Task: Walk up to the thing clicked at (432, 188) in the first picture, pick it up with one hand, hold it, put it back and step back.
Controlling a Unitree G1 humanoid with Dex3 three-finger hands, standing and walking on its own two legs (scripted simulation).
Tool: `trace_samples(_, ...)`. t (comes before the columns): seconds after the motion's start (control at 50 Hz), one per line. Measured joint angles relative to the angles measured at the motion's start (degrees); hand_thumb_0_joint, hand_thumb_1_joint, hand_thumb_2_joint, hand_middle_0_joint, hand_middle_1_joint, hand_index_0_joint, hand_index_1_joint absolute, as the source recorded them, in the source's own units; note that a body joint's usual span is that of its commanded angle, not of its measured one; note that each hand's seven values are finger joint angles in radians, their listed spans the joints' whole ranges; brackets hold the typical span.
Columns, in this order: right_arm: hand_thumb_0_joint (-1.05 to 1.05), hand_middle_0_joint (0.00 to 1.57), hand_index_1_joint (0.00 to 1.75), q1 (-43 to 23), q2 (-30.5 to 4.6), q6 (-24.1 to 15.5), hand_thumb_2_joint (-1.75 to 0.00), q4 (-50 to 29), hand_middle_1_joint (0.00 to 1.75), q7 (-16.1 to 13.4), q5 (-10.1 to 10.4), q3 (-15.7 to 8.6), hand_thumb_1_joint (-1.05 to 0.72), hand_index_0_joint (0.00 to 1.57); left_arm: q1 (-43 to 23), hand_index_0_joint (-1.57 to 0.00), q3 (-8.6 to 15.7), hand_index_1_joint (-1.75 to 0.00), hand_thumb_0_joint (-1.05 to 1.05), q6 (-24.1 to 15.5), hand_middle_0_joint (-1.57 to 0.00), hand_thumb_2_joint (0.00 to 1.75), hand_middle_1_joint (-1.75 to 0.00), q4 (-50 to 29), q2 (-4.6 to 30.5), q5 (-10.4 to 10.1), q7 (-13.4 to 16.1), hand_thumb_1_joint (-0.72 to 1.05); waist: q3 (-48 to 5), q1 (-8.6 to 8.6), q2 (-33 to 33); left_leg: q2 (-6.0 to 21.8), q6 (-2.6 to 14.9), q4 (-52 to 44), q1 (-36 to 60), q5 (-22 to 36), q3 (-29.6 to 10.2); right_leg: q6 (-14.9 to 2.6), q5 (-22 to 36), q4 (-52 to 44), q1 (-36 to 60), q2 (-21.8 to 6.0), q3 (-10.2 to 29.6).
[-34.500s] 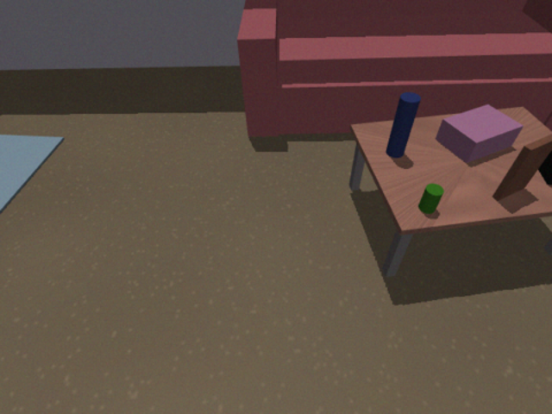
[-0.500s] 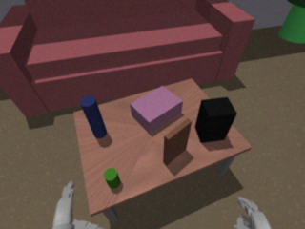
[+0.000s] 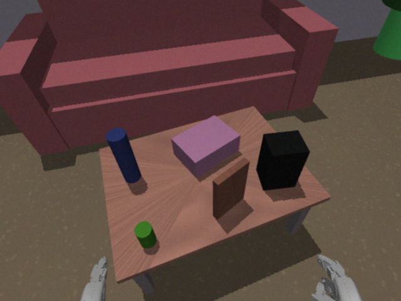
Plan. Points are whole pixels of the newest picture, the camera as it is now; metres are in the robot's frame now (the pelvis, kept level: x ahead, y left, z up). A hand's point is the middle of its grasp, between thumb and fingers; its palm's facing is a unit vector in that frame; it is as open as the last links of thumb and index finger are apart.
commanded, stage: home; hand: left
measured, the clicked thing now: (145, 235) +0.42 +0.22 -0.33
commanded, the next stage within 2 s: stand in 1.66 s
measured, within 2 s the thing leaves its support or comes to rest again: neither
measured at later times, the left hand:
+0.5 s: hand out of the picture +0.08 +0.26 -0.10, palm faces -0.03 -0.92 -0.38, open 17.7 cm
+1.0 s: hand out of the picture +0.02 +0.28 -0.11, palm faces -0.03 -0.93 -0.35, open 17.7 cm
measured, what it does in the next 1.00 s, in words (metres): rises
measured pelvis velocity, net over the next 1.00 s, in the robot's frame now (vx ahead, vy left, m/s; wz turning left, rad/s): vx -0.02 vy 0.03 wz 0.00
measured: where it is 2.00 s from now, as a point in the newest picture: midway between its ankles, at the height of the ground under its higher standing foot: outside the picture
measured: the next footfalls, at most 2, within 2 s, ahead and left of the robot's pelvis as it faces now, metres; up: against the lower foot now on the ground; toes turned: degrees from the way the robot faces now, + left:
none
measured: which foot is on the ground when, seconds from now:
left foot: down 0.00-1.00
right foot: down 0.00-1.00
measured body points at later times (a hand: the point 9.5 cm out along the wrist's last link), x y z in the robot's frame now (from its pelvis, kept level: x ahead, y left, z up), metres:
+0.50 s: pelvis +0.00 +0.01 +0.04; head -0.01 +0.01 +0.49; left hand +0.08 +0.31 -0.07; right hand +0.07 -0.27 -0.09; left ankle +0.02 +0.12 -0.69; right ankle -0.01 -0.11 -0.69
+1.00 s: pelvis -0.02 +0.03 +0.05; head -0.03 +0.03 +0.50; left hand +0.02 +0.33 -0.09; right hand +0.05 -0.26 -0.09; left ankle +0.02 +0.12 -0.69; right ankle -0.01 -0.11 -0.69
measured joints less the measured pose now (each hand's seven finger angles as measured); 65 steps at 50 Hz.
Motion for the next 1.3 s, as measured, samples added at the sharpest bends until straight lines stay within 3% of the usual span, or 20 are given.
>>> trace_samples(0.02,0.01,0.2,0.31,0.28,0.0,-0.02,-0.9,0.05,0.3,0.01,0.03,-0.06,-0.9,0.21,0.19,-0.05,0.03,-0.05,-0.01,0.09,-0.05,0.05,-0.05,-0.02,0.05,0.0,-0.02,-0.56,0.03,-0.02,-0.1,0.04,-0.02,0.08,0.0,-0.06,0.06,-0.02,-0.06,0.13,-0.06,0.03,0.06)
trace_samples(0.04,0.01,0.2,0.3,-0.09,-0.01,-0.09,-0.9,1.33,0.3,0.6,-1.39,-0.45,-0.9,0.21,-0.77,-0.05,-0.03,-0.05,-0.01,-1.44,-0.05,0.05,-0.05,2.33,0.34,1.11,-0.62,-0.56,0.89,0.05,-0.31,-0.1,-0.06,-0.28,0.9,0.08,0.12,-0.1,-0.05,-0.02,0.76,-0.1,0.11)
trace_samples(0.08,0.01,0.2,0.3,-1.74,-0.52,1.45,-0.9,6.17,0.3,2.61,-3.97,-0.77,-0.9,0.21,-4.48,-0.05,-0.27,-0.05,-0.01,-4.35,-0.05,0.05,-0.05,10.95,1.72,3.34,-2.65,-0.57,2.35,0.51,-1.18,-0.68,0.02,-2.37,3.75,0.94,0.6,-0.22,0.28,-1.05,3.08,-0.69,0.53)
trace_samples(0.12,0.01,0.2,0.3,-2.77,-1.34,3.17,-0.9,10.22,0.3,4.53,-4.93,-0.92,-0.9,0.21,-7.12,-0.05,-0.25,-0.05,-0.01,-5.91,-0.05,0.04,-0.05,18.47,3.13,4.22,-4.27,-0.57,2.8,0.79,-1.67,-1.03,0.16,-4.55,6.14,1.8,0.99,-0.23,0.8,-2.49,5.07,-1.05,0.87)
trace_samples(0.22,0.01,0.2,0.31,-2.31,-3.31,4.18,-0.9,15.28,0.3,7.0,-4.33,-2.44,-0.9,0.21,-8.7,-0.05,0.18,-0.04,-0.01,-8.99,-0.05,0.02,-0.04,29.7,5.65,3.9,-5.84,-0.58,3.54,0.77,-1.43,-1.49,0.33,-9.73,11.62,3.74,1.27,0.15,2.59,-7.27,10.32,-1.48,1.1)
trace_samples(0.48,0.01,0.2,0.3,-3.33,-5.24,5.02,-0.9,24.61,0.3,7.7,-3.58,-2.9,-0.91,0.21,-11.6,-0.05,0.8,-0.04,-0.01,-10.35,-0.04,0.02,-0.04,45.07,7.79,2.91,-5.55,-0.59,6.72,1.06,-0.55,-2.27,1.15,-22.18,20.93,10.21,1.72,1.32,9.35,-20.04,19.67,-2.16,1.44)
trace_samples(0.78,0.01,0.2,0.3,-5.3,-5.39,4.69,-0.9,31.33,0.3,7.79,-2.95,-1.83,-0.91,0.21,-13.63,-0.05,0.05,-0.04,-0.01,-10.14,-0.05,0.02,-0.04,55.08,7.31,2.53,-6.08,-0.59,7.37,1.57,-0.96,-3.25,2.16,-29.49,25.37,14.64,2.01,2.47,13.97,-27.58,24.19,-3.07,1.66)
trace_samples(1.3,0.01,0.2,0.3,-7.2,-6.68,4.39,-0.9,34.42,0.3,8.14,-2.24,-1.56,-0.91,0.21,-13.95,-0.05,0.06,-0.04,-0.01,-10.62,-0.05,0.02,-0.04,59.56,7.58,2.41,-6.7,-0.59,7.78,1.39,-0.48,-3.32,2.17,-31.26,25.0,15.62,1.71,2.39,14.78,-29.21,23.85,-3.09,1.37)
